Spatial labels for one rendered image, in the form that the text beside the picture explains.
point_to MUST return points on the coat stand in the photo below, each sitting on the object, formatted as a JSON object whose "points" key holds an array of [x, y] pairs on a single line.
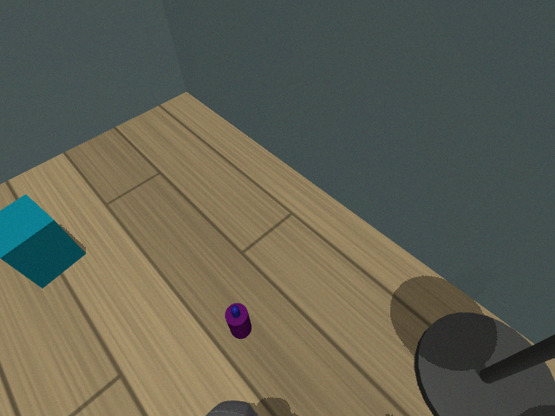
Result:
{"points": [[467, 364]]}

